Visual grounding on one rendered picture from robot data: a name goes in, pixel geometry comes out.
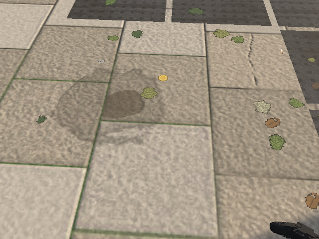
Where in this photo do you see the robot right hand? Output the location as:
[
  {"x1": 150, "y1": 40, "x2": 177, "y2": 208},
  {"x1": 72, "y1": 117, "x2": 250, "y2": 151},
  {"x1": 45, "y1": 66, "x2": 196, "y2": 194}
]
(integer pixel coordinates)
[{"x1": 269, "y1": 221, "x2": 319, "y2": 239}]

